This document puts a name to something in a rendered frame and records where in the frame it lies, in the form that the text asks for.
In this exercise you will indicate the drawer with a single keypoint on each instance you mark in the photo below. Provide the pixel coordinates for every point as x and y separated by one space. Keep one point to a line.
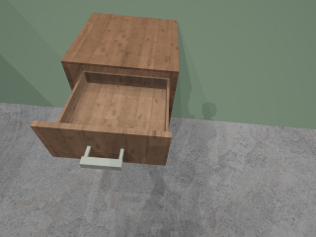
110 112

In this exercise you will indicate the cabinet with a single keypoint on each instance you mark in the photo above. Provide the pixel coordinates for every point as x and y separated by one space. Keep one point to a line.
128 45

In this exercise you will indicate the handle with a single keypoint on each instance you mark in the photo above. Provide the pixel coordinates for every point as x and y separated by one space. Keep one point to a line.
101 163

